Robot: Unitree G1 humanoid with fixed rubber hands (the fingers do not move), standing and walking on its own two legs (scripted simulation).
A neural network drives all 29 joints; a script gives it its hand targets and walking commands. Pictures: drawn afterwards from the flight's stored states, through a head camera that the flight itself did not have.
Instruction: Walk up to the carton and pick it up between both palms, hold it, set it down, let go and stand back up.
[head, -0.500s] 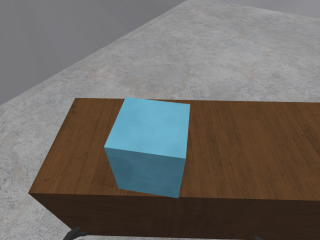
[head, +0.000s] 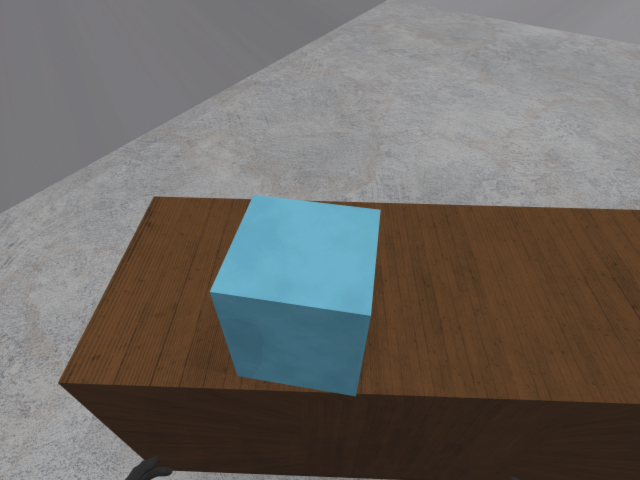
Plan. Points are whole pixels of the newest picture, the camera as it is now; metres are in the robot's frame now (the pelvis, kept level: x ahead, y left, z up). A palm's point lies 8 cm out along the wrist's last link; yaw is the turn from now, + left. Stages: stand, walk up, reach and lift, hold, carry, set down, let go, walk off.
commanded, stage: walk up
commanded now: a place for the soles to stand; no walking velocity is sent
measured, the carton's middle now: (305, 297) +0.43 +0.04 -0.06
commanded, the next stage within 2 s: reach and lift in 0.84 s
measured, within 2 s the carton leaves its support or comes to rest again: neither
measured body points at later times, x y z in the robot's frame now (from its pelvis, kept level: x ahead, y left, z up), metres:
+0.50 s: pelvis -0.01 +0.01 +0.00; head -0.01 +0.01 +0.45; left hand +0.09 +0.26 -0.11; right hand +0.08 -0.25 -0.11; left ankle -0.02 +0.15 -0.73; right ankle +0.00 -0.10 -0.73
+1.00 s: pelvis -0.02 +0.01 -0.01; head +0.02 +0.01 +0.43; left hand +0.15 +0.26 -0.12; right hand +0.13 -0.24 -0.12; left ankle -0.02 +0.15 -0.73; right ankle +0.00 -0.10 -0.73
